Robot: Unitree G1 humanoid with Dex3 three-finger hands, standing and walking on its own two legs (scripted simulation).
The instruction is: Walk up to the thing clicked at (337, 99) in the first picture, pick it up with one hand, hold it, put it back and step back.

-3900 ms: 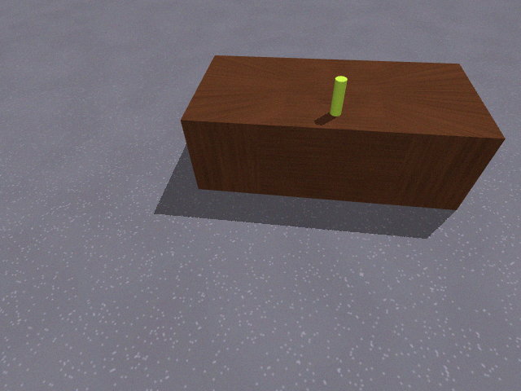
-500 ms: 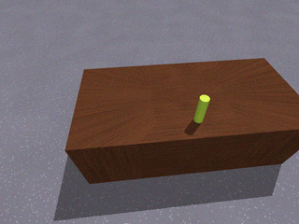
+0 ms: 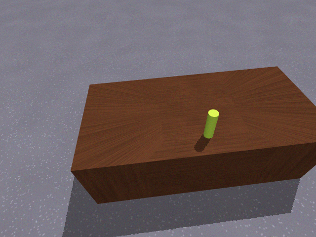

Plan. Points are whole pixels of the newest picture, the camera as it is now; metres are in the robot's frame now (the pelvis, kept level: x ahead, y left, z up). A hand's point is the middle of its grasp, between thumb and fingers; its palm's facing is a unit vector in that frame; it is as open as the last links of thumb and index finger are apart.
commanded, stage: walk up
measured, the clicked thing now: (210, 124) +0.67 -0.21 -0.25
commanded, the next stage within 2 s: stand in 0.68 s
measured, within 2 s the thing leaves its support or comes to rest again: neither
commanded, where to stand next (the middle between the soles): +0.06 -0.01 m, yaw +1 degrees
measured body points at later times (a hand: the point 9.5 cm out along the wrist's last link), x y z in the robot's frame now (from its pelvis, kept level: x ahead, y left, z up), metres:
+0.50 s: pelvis +0.01 +0.01 +0.00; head +0.02 +0.01 +0.45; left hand +0.10 +0.30 -0.13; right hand +0.07 -0.30 -0.13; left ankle +0.03 +0.15 -0.74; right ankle +0.02 -0.13 -0.74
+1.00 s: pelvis +0.02 +0.01 +0.01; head +0.03 +0.01 +0.45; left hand +0.10 +0.32 -0.13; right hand +0.11 -0.29 -0.13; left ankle +0.03 +0.15 -0.74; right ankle +0.02 -0.13 -0.74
